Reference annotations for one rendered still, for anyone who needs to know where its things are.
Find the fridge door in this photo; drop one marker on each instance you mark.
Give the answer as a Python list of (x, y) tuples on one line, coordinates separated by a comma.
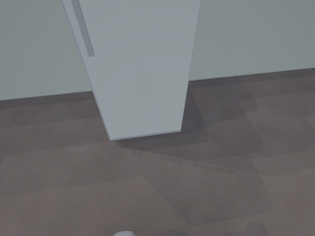
[(141, 64)]

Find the handle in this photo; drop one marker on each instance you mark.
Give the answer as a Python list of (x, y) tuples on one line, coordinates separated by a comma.
[(83, 28)]

